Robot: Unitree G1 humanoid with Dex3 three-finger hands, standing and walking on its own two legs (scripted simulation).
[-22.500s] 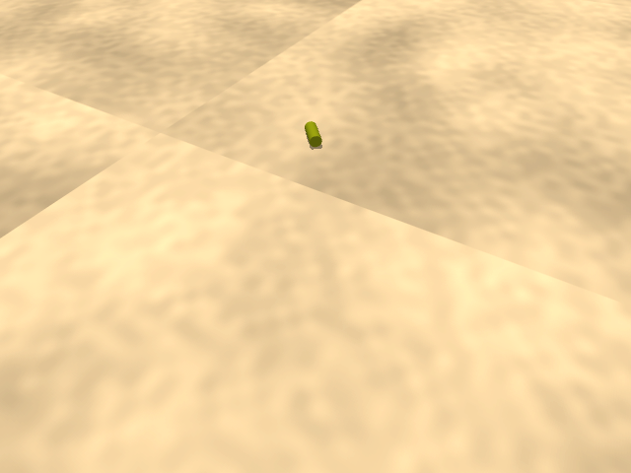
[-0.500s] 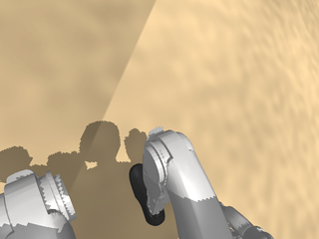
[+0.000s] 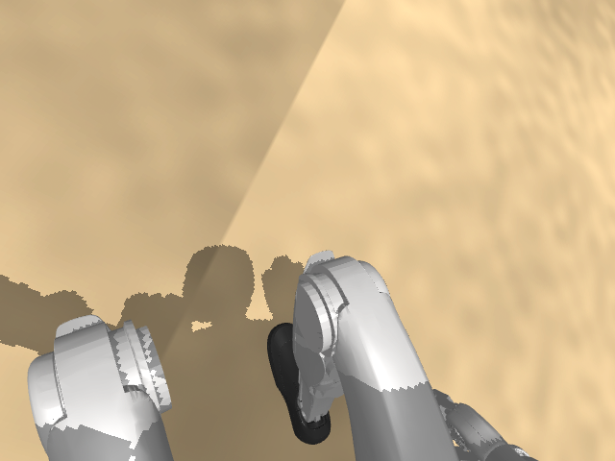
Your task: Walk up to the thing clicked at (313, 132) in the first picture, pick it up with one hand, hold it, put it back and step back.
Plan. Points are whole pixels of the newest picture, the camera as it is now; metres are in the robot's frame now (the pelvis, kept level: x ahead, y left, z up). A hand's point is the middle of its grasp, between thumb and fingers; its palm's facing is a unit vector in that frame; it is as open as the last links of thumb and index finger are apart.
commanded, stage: settle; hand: left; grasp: from above
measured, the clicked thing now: out of the picture +0.45 +0.42 -0.24
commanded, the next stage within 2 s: lift in 0.42 s
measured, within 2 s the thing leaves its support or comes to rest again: neither
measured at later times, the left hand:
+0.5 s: hand out of the picture +0.43 +0.40 -0.11, palm faces -0.45 -0.10 -0.89, open 9.4 cm
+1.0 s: hand out of the picture +0.39 +0.39 -0.03, palm faces -0.47 -0.14 -0.87, open 9.2 cm
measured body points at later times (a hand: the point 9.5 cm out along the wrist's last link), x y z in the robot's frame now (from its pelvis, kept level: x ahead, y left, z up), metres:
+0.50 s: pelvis -0.01 +0.00 +0.02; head +0.21 +0.13 +0.39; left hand +0.45 +0.41 -0.06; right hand +0.10 -0.26 -0.05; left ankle +0.06 +0.12 -0.27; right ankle +0.12 -0.14 -0.27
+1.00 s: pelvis -0.01 +0.00 +0.08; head +0.20 +0.10 +0.46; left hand +0.41 +0.40 +0.02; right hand +0.10 -0.26 -0.02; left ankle +0.06 +0.12 -0.27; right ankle +0.12 -0.14 -0.27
